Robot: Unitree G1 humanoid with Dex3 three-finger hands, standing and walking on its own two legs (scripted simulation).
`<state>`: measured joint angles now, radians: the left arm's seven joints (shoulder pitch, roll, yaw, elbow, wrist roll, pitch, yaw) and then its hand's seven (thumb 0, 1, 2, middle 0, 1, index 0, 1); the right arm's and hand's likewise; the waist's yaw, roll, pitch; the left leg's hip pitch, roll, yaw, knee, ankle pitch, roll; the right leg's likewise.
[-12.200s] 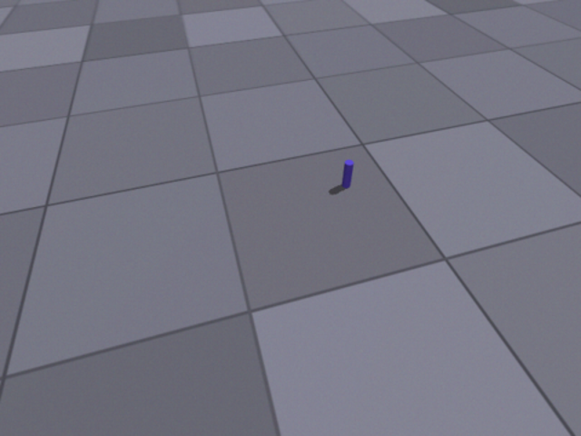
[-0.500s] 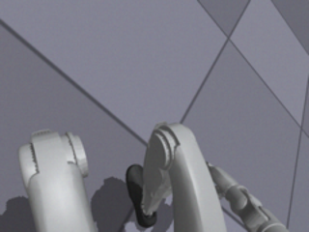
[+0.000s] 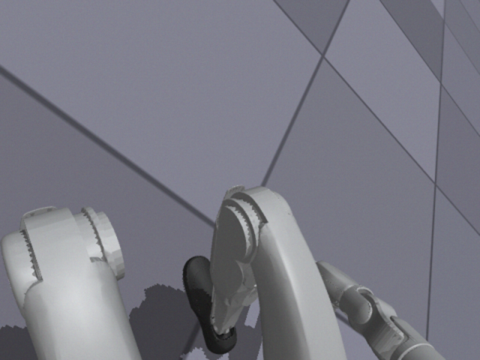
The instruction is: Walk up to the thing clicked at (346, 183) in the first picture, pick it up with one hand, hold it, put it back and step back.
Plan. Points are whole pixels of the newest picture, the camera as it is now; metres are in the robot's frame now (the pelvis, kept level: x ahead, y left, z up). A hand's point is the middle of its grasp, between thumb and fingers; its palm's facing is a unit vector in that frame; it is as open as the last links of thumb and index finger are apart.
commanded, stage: close in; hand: left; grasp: from the side
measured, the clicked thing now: out of the picture +0.42 +0.40 -0.20
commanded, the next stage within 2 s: rest palm in 0.20 s
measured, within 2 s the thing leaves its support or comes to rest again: leaves its support in 1.44 s
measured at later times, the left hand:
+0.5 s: hand out of the picture +0.37 +0.37 -0.17, palm faces +0.60 -0.80 +0.00, open 17.2 cm
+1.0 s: hand out of the picture +0.39 +0.38 -0.17, palm faces +0.60 -0.80 -0.01, open 9.3 cm
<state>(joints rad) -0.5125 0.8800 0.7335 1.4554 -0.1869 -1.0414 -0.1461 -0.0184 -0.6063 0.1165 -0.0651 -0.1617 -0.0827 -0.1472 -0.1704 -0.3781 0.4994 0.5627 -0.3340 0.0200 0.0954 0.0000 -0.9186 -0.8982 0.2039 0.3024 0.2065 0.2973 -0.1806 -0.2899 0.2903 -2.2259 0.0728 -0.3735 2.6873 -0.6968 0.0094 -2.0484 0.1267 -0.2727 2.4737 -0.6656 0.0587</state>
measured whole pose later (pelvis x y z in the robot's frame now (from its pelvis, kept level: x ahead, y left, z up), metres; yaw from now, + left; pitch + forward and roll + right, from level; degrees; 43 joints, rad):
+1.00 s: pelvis +0.00 +0.00 +0.00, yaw -1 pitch +10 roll -16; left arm -0.58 0.92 0.73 1.43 -0.18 -1.03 -0.10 -0.01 0.10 0.69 -0.62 -0.66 -0.62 -0.66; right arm -0.18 -0.38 0.52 0.53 -0.33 0.06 0.09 0.00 -0.87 -0.89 0.20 0.30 0.21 0.30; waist -0.20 -0.30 0.31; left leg -2.22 0.08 -0.39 2.69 -0.71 0.00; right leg -2.05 0.13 -0.28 2.46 -0.67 0.06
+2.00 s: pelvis +0.01 -0.01 +0.04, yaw +4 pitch +23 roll -12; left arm -0.53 0.70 0.62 0.94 -0.19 -0.64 -0.15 0.06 0.13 1.13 -0.95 -1.14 -1.01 -1.11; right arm -0.01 -0.31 0.24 0.58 -0.15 0.08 0.07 0.00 -0.87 -0.88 0.20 0.30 0.21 0.30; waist -0.11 -0.11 0.04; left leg -2.26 0.07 -0.25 2.51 -0.69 0.00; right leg -2.11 0.07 -0.20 2.38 -0.71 0.02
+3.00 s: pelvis +0.02 -0.02 +0.10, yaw +9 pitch +31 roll -7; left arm -0.61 0.58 0.63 0.92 -0.13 -0.53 -0.17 0.06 0.13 1.13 -0.95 -1.14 -1.01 -1.13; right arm 0.08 -0.28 0.08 0.65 -0.08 0.05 0.03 0.00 -0.86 -0.89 0.20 0.30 0.20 0.30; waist -0.09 -0.04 -0.08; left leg -2.17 0.07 -0.14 2.29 -0.67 -0.01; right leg -2.07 0.04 -0.12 2.24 -0.72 -0.01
